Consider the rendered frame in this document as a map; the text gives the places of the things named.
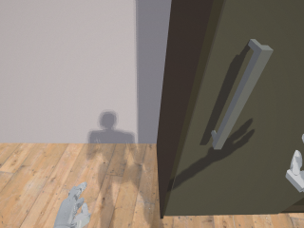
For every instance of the right robot hand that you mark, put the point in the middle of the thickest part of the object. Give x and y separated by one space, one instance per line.
294 175

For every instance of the handle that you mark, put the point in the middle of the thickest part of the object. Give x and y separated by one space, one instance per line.
257 63

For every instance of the left robot hand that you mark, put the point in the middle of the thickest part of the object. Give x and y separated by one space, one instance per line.
66 215

